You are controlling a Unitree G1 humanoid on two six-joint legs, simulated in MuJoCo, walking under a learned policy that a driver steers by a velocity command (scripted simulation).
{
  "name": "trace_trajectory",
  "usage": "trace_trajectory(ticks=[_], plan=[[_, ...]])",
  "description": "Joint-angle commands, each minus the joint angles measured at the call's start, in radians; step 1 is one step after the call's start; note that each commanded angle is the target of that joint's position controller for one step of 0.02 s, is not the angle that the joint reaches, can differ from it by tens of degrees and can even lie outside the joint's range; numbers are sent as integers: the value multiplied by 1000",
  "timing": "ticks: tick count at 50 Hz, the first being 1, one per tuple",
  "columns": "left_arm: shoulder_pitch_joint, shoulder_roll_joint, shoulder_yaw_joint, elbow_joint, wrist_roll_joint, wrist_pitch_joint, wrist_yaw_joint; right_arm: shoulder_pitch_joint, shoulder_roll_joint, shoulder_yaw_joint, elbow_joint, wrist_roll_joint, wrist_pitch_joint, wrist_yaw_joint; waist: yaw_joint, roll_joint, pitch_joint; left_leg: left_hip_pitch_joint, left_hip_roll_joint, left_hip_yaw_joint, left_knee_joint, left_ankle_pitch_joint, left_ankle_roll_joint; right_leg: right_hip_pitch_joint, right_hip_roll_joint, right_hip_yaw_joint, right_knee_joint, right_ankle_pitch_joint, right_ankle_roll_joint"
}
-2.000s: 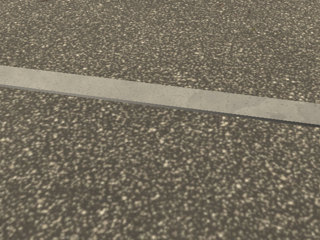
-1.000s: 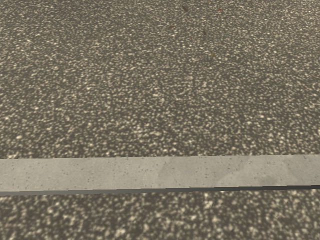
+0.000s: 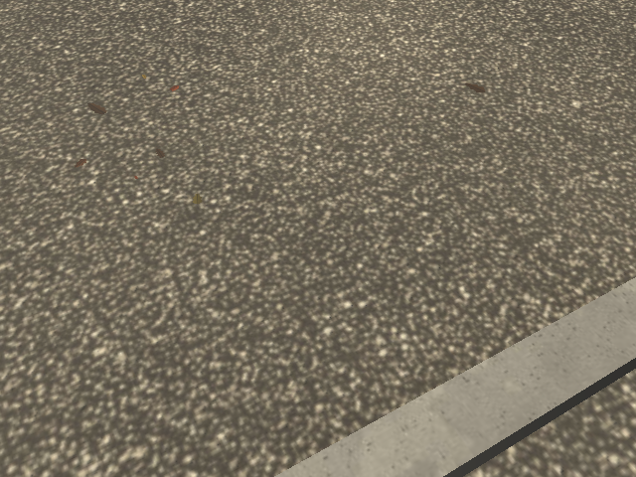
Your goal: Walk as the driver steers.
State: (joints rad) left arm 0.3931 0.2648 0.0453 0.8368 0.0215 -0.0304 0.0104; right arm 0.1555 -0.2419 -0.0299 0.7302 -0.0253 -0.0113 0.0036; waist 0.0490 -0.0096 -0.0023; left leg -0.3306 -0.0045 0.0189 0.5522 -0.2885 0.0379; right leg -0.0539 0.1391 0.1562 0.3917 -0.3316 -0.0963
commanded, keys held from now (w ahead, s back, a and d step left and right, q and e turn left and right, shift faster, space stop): w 0.56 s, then q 0.44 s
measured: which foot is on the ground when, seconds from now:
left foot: up 0.00-0.00, down 0.02-0.52, up 0.54-0.98, down 1.00-1.00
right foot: down 0.00-0.02, up 0.04-0.48, down 0.50-1.00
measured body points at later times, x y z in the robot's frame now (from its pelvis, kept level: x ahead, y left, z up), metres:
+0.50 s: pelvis +0.21 -0.01 -0.01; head +0.23 -0.01 +0.44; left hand +0.42 +0.22 -0.10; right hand +0.15 -0.26 -0.15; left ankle +0.04 +0.10 -0.74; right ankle +0.33 -0.09 -0.74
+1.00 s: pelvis +0.36 -0.02 -0.02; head +0.37 -0.01 +0.43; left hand +0.41 +0.25 -0.15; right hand +0.52 -0.25 -0.13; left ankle +0.36 +0.04 -0.74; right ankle +0.33 -0.09 -0.73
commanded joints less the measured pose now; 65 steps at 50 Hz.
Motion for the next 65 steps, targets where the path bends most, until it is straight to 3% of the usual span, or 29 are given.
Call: trace_trajectory(ticks=[1, 2, 3, 4, 6, 8, 11, 16, 20, 23, 25, 26, 27, 28, 30, 32, 34, 39, 42, 47, 49, 50, 51, 52, 53, 55, 57, 61, 65], plan=[[-64, 87, 13, -77, -17, -30, -3, 260, -173, -51, 3, -16, -41, -22, -166, 121, -86, 434, 177, -235, -218, -51, 84, -264, -155, 72, 314, 310, -41], [-23, 52, 5, -98, -14, -33, -8, 316, -288, -75, 18, -8, -36, -21, -146, 292, -89, 544, 389, -631, -332, -141, 206, -542, 14, -67, 544, -166, -2], [-37, 134, 24, -87, 16, -22, -4, 305, -228, -68, 35, 6, -29, -10, -119, 155, 8, 441, 413, -681, -332, -220, 243, -640, -37, -42, 684, -232, -2], [-66, 125, 25, -83, 22, -19, -14, 238, -165, -51, 18, 9, -32, 0, -88, 61, 79, 355, 366, -584, -336, -230, 232, -645, -83, -25, 727, -146, -1], [-84, 99, 20, -80, 14, -14, -36, 159, -110, -33, 10, 7, -42, 6, -46, 78, 101, 263, 262, -401, -394, -143, 165, -599, -145, -64, 662, -27, 18], [-79, 88, 15, -69, 18, -5, -45, 180, -113, -31, 27, 9, -59, 4, -44, 123, 67, 258, 206, -293, -402, 96, 150, -561, -154, -107, 658, 45, 45], [-154, 74, 8, -90, 17, 2, -47, 242, -131, -35, 60, 21, -73, 5, -51, 93, 57, 291, 200, -215, -405, 325, 164, -615, -180, -142, 612, 114, 76], [-329, 32, -15, -141, 11, 3, -55, 306, -128, -31, 99, 23, -65, 7, -91, 104, 83, 284, 167, -120, -399, 442, 149, -598, -189, -197, 363, 244, 94], [-403, 44, -20, -164, 5, -1, -56, 335, -149, -32, 120, 20, -63, 4, -107, 106, 99, 293, 205, -116, -372, 472, 147, -502, -167, -223, 220, 254, 62], [-340, 74, -7, -151, 7, -9, -45, 311, -172, -37, 125, 17, -59, -4, -60, 104, 78, 341, 233, -115, -281, 660, 125, -375, -129, -227, 150, 182, 14], [-77, 115, 16, -64, 22, -25, -28, 299, -176, -36, 127, 21, -52, -7, 51, 58, -69, 287, 167, -44, 44, 776, 89, -47, -101, -221, 76, 172, -35], [102, 192, 37, -36, 46, -31, -13, 303, -133, -22, 95, 23, -56, -5, 115, -50, -205, 103, 117, -2, 362, 463, 69, 198, -333, 34, 54, 21, -91], [115, 273, 58, -26, 39, -24, -11, 406, -35, -4, 73, 43, -55, 3, 49, -267, -293, -218, -70, 8, 678, -237, 34, 362, -572, 516, -96, -104, -209], [55, 206, 49, -24, -6, -15, -15, 312, -147, -29, 78, 11, -49, -3, 56, -113, -179, -317, -22, -99, 732, -204, 50, 265, -520, 507, -134, -177, -192], [-104, 93, 17, -47, -5, -30, -16, 246, -113, -25, 75, 25, -55, 2, -20, -27, 18, -240, 43, -109, 639, -61, 43, -8, -454, 181, -165, 308, -142], [-134, 54, 5, -34, -7, -53, -9, 305, -87, -25, 110, 5, -25, 1, -80, -55, 22, -108, 58, -98, 555, -65, 12, -122, -391, -13, -156, 670, -92], [-122, 71, 8, -29, -11, -70, -10, 317, -82, -32, 111, 4, -1, 2, -99, -62, -11, -74, 29, -80, 538, -38, -3, -131, -385, -93, -136, 890, -89], [-137, 92, 12, -35, -16, -37, 18, 158, -50, -22, 33, -6, 34, 17, -90, -87, -26, -96, 15, 6, 414, 151, -12, -141, -338, -264, -95, 998, -74], [-160, 90, 8, -70, -3, -26, 20, 146, -67, -25, 21, 0, 43, 18, -84, -92, -62, -36, -3, 55, 420, 250, 3, -159, -339, -317, -18, 940, -76], [-110, 129, 22, -63, -11, 28, 38, 80, -68, -19, -51, -7, 59, 18, -31, -109, 16, -80, -4, 46, 216, -104, 39, -56, -432, -250, 90, 926, -89], [-122, 131, 29, -65, -13, 44, 40, 166, -80, -26, -48, -6, 43, 16, -65, -78, -49, 14, -14, 30, 78, -102, 74, -32, -428, -254, 266, 884, -68], [-121, 134, 33, -73, -16, 48, 41, 222, -116, -38, -51, -5, 26, 8, -110, 28, -89, 137, 36, -79, -80, 186, 110, -115, -369, -300, 473, 718, -11], [-73, 53, 17, -106, 1, 54, 34, 198, -235, -60, -76, -8, 13, 0, -36, 253, -88, 267, 300, -465, -108, 787, 195, -369, -210, -325, 718, -105, 47], [-127, 74, 20, -140, 7, 70, 34, 252, -289, -80, -81, 36, 20, 6, -96, 282, -144, 300, 379, -643, -137, 993, 391, -528, -67, -187, 864, -396, 92], [-167, 102, 25, -134, 4, 74, 34, 254, -252, -73, -75, 42, 24, 5, -100, 149, -93, 299, 366, -582, -166, 882, 417, -593, -114, -121, 929, -334, 116], [-223, 129, 38, -127, -11, 67, 37, 140, -179, -50, -95, 29, 37, -6, -50, 43, 26, 198, 253, -425, -195, 718, 320, -609, -161, -112, 861, -158, 132], [-209, 122, 41, -121, 4, 81, 31, 118, -160, -44, -108, 28, 36, -9, -38, 55, -13, 205, 186, -358, -203, 706, 258, -555, -169, -116, 791, -84, 145], [-218, 82, 35, -130, -1, 101, 9, 157, -179, -50, -105, 26, 27, -9, -51, 45, -77, 271, 144, -340, -205, 696, 210, -547, -153, -117, 692, -24, 158], [-260, 96, 37, -153, -4, 112, 2, 172, -201, -58, -116, 23, 46, -6, -76, 110, -56, 250, 127, -409, -252, 382, 202, -558, -147, -106, 593, -23, 164]])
